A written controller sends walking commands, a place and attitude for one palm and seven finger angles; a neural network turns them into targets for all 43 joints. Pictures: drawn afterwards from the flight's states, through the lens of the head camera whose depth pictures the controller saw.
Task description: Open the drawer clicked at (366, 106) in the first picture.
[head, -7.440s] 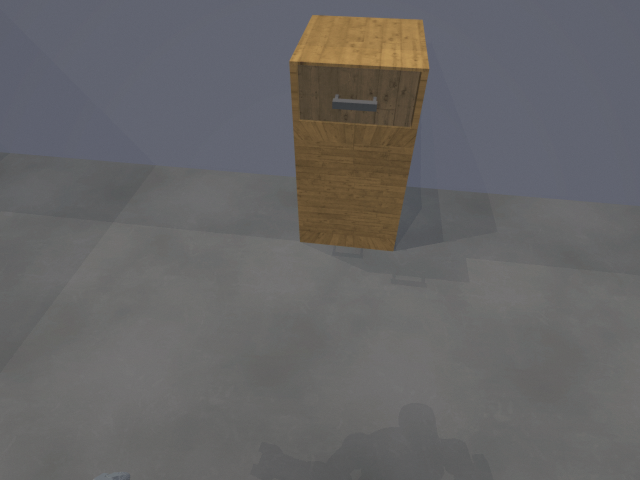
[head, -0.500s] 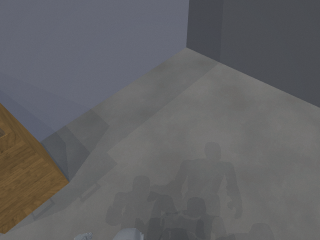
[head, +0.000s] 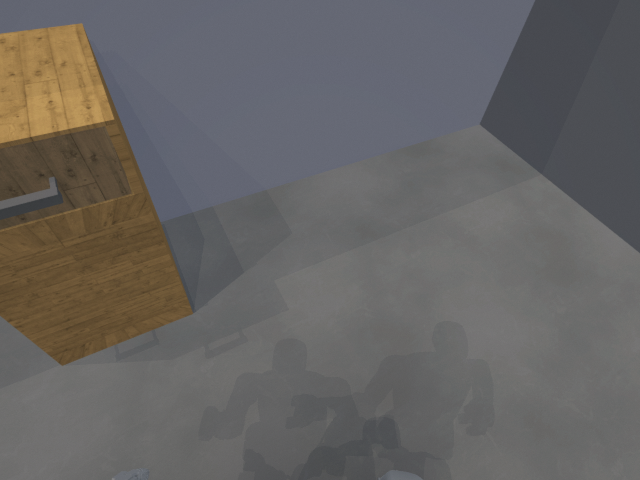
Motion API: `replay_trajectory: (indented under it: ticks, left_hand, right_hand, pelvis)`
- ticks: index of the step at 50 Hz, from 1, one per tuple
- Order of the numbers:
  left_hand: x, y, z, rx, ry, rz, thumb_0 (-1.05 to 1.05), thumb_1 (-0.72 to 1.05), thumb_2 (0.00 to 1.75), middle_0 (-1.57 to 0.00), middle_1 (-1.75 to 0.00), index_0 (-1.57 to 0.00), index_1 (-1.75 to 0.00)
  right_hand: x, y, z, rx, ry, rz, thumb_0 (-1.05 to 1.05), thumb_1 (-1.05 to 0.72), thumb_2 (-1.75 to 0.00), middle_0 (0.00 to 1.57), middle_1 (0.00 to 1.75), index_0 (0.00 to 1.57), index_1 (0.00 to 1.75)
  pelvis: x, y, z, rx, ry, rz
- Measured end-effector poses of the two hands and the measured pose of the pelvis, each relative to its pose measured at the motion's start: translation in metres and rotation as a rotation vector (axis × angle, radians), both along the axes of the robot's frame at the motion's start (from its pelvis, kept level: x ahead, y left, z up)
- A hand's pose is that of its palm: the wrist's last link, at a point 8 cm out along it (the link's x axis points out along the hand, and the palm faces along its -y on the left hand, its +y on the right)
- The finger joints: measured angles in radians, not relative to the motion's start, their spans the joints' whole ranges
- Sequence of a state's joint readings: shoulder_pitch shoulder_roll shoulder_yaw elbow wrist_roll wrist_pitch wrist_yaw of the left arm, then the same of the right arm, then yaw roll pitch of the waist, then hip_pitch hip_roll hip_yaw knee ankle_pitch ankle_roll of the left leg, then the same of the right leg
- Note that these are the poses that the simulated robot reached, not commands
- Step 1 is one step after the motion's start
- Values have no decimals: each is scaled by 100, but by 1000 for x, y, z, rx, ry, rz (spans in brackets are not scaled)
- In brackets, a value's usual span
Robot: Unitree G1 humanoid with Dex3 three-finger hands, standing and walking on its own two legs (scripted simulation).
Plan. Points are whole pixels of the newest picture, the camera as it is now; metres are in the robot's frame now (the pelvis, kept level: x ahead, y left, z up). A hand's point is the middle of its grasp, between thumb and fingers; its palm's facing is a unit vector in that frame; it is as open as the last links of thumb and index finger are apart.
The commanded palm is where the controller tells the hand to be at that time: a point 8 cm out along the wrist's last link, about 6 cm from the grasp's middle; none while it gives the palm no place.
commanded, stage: turn to face it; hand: left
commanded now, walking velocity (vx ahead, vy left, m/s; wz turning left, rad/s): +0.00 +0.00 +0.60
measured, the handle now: (19, 197) +0.57 +0.60 -0.09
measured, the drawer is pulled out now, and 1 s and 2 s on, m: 0.00 0.00 0.00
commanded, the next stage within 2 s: take the last steps up to it in 0.78 s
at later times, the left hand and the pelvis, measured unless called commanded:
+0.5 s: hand out of the picture +0.00 +0.17 -0.16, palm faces +0.31 -0.91 -0.26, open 7.4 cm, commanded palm none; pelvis -0.02 -0.04 +0.00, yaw +19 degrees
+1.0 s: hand out of the picture -0.08 +0.21 -0.17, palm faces +0.48 -0.85 -0.23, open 7.4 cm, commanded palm none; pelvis -0.04 +0.00 +0.00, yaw +26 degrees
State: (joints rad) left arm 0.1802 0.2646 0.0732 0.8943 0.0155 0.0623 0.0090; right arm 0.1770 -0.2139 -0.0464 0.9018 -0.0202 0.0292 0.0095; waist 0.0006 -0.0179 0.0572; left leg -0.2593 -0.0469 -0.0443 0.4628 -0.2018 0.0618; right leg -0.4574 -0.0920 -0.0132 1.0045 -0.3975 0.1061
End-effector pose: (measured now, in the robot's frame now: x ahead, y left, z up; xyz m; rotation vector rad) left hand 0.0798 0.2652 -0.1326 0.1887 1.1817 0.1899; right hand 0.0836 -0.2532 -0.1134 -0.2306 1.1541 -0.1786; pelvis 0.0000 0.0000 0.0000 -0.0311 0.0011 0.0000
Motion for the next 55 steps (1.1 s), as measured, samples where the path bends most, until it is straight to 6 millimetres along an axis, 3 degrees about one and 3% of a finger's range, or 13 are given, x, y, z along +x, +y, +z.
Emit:
replay_trajectory:
  ticks: [6,10,16,21,26,32,36,41,46,49,55]
  left_hand:
    - [14,-21,11,12,-81,21,1,90,90,-20,-30,-20,-30]
    - [12,-38,17,40,-141,43,0,90,90,-20,-30,-20,-30]
    - [-28,-54,26,59,-114,118,0,90,90,-20,-30,-21,-30]
    - [-68,-57,21,46,-63,205,0,90,90,-20,-30,-21,-30]
    - [-118,-52,7,13,10,299,0,90,90,-20,-30,-21,-30]
    - [-191,-30,-26,-34,127,428,0,90,90,-20,-30,-21,-30]
    - [-219,-19,-27,-45,203,471,1,90,90,-20,-30,-20,-30]
    - [-220,-11,-15,-48,162,493,1,91,90,-20,-30,-20,-30]
    - [-206,-11,-7,-39,99,495,1,91,90,-20,-30,-20,-30]
    - [-194,-16,-4,-35,64,483,0,91,90,-20,-30,-20,-30]
    - [-169,-38,-1,-24,3,450,0,90,90,-20,-30,-20,-30]
  right_hand:
    - [-15,-12,-16,31,61,15,1,-90,-90,21,30,20,30]
    - [-21,-29,-34,56,95,33,1,-90,-90,21,30,20,30]
    - [-13,-45,-38,66,127,93,1,-90,-90,20,30,20,30]
    - [2,-43,-33,54,146,168,1,-90,-90,20,30,20,30]
    - [31,-21,-28,24,140,269,1,-91,-90,20,30,20,30]
    - [76,34,-20,-17,16,408,1,-91,-90,20,30,20,30]
    - [85,65,-6,-14,-52,452,1,-90,-90,20,30,20,30]
    - [78,88,1,7,-52,484,1,-90,-90,20,30,20,30]
    - [60,93,-6,41,-13,484,1,-90,-90,20,30,20,30]
    - [45,85,-14,57,21,466,1,-90,-90,20,30,20,30]
    - [18,49,-38,70,116,414,1,-91,-90,20,30,20,30]
  pelvis:
    - [-4,-16,-3,10,6,73]
    - [-7,-34,-11,32,12,124]
    - [-12,-46,-6,47,-16,208]
    - [-13,-47,-3,61,-21,281]
    - [-19,-37,-5,61,-12,338]
    - [-29,-9,-20,36,-3,391]
    - [-34,2,-14,24,-15,395]
    - [-40,9,-3,13,-24,422]
    - [-44,8,1,16,-29,446]
    - [-43,4,0,23,-30,455]
    - [-30,-10,-8,52,-18,473]
